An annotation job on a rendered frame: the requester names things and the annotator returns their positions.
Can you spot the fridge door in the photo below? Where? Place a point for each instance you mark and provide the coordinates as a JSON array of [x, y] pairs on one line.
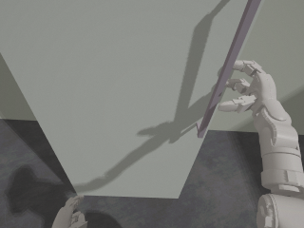
[[118, 86]]

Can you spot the handle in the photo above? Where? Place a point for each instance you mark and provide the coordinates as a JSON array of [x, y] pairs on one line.
[[242, 30]]

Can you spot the right robot hand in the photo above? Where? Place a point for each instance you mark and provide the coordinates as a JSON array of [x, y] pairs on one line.
[[261, 88]]

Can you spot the left robot hand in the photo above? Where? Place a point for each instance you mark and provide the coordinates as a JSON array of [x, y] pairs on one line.
[[65, 217]]

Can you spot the robot right forearm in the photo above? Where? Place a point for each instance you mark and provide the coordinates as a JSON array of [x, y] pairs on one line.
[[279, 149]]

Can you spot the robot right upper arm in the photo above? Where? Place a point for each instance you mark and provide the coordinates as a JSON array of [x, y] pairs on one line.
[[277, 211]]

